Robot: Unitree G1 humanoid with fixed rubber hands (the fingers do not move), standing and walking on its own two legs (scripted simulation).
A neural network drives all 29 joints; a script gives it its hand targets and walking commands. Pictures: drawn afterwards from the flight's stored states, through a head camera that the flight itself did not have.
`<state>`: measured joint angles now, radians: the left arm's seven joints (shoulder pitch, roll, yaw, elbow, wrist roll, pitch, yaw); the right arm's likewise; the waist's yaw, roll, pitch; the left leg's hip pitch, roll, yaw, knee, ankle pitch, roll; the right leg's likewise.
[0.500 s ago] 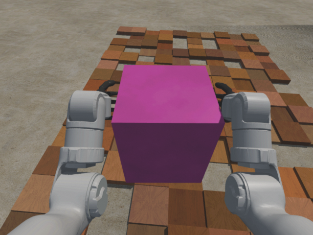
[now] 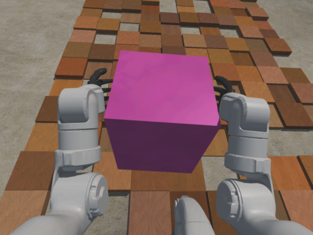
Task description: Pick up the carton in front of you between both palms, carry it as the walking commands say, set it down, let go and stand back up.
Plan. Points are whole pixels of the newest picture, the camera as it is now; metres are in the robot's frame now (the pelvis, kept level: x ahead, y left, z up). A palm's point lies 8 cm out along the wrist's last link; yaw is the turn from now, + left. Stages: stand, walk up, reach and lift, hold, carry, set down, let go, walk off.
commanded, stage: carry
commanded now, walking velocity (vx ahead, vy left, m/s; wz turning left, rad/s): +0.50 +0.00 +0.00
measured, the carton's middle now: (159, 117) +0.38 -0.01 +0.06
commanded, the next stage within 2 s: none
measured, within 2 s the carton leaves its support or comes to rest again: neither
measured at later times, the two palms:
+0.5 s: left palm (104, 29) +0.65 +0.15 +0.14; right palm (199, 29) +0.68 -0.15 +0.13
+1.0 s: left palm out of the picture +0.97 +0.13 +0.19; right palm out of the picture +0.94 -0.17 +0.18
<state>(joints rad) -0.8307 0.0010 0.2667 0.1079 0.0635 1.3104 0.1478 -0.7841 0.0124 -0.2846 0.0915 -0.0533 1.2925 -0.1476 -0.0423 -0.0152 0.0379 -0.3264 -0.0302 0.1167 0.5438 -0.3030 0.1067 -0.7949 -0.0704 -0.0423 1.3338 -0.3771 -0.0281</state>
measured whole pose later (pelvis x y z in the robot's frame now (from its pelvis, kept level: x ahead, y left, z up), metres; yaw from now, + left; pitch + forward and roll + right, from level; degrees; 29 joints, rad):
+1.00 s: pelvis +0.59 +0.01 +0.04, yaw +0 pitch +5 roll +1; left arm -0.82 0.00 0.32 0.24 0.11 1.30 0.12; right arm -0.80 0.01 -0.23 0.27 -0.06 1.27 -0.16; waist -0.09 -0.01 -0.07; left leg -0.24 0.00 0.08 0.48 -0.33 0.02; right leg -0.62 -0.04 -0.04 0.68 -0.15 -0.01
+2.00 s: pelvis +1.21 -0.07 +0.01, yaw +1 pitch +4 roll +1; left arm -0.69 -0.03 0.24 0.30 0.12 1.17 0.10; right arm -0.71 -0.03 -0.19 0.34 -0.05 1.18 -0.13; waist 0.00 0.02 -0.15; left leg -0.28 0.03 0.02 1.01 -0.51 0.06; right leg -0.48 0.00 -0.09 0.57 -0.39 -0.13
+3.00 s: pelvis +1.84 -0.10 +0.01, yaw +1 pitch +5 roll +0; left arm -0.84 0.01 0.27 0.23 0.07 1.31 0.14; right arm -0.87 -0.04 -0.27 0.24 -0.05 1.34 -0.14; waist 0.04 0.03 -0.04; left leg -0.48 -0.01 0.02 1.26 -0.41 0.03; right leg -0.45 0.04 -0.15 0.55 -0.20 -0.28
